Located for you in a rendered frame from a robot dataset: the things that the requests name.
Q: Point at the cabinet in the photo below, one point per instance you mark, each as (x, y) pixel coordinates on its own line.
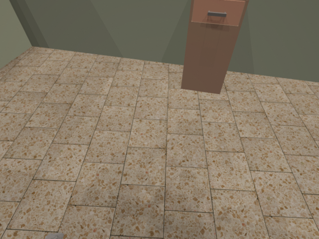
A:
(209, 48)

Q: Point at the handle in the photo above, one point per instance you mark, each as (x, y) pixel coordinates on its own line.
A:
(221, 14)

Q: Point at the drawer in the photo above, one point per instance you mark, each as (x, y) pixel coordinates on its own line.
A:
(233, 8)

